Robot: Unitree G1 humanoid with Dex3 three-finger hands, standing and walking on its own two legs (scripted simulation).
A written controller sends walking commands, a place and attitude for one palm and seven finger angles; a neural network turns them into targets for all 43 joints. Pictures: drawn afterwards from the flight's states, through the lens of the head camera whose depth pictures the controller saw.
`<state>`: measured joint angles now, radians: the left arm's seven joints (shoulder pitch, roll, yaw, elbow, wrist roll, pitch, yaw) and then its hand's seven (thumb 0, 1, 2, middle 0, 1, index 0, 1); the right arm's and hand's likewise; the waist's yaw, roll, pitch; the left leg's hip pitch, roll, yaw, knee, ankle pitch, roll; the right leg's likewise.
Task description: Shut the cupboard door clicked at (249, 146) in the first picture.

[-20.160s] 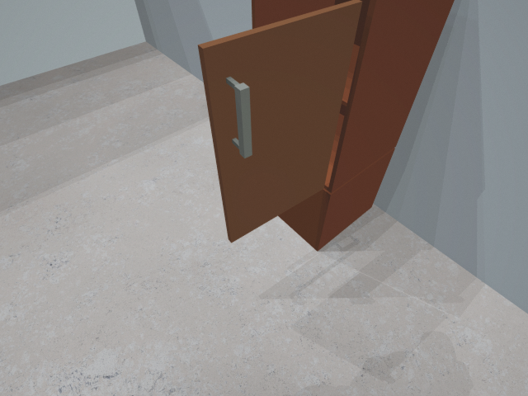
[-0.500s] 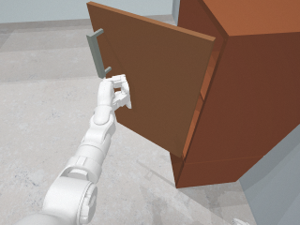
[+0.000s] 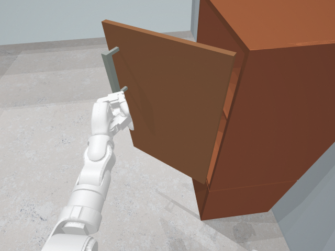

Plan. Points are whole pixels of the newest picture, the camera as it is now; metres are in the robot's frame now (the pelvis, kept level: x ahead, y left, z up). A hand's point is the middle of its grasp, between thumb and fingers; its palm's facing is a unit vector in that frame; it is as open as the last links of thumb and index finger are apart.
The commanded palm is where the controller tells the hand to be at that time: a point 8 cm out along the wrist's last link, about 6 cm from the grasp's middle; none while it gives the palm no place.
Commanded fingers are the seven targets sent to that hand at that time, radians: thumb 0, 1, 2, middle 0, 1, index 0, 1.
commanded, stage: draw the hand back to the body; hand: left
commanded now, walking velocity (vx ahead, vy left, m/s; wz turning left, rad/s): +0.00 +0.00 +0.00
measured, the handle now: (116, 73) +0.61 +0.18 +0.11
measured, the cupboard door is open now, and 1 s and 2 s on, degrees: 51 51 51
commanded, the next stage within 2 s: step back with the hand held close in 1.36 s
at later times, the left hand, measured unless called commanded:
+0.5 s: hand (71, 162) +0.26 +0.19 +0.14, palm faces +0.16 -0.97 -0.20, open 3.2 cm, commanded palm +0.23 +0.25 +0.16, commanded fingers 0.00 0.90 0.90 -0.83 -0.99 -0.83 -0.99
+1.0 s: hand out of the picture +0.18 +0.31 +0.17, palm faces +0.48 -0.78 -0.41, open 6.3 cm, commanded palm +0.13 +0.34 +0.19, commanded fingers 0.00 0.90 0.90 -0.20 -0.30 -0.20 -0.30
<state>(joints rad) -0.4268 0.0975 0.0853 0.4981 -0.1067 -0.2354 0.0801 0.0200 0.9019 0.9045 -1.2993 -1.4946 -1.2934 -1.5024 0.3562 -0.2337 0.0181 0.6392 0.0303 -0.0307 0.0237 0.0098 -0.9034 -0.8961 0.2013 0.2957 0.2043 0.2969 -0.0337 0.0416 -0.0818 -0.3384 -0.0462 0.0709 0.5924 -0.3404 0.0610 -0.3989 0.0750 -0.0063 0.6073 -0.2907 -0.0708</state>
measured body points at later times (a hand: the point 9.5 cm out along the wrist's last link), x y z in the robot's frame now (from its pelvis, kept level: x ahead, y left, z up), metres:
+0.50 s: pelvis +0.00 +0.02 +0.01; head -0.01 +0.00 +0.46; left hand +0.25 +0.25 +0.15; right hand +0.22 -0.16 -0.06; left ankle -0.02 +0.08 -0.73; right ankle +0.01 -0.07 -0.73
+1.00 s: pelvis +0.01 +0.04 +0.02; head -0.02 +0.02 +0.46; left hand +0.14 +0.35 +0.20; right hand +0.20 -0.18 -0.07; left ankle -0.02 +0.08 -0.73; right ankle +0.01 -0.07 -0.73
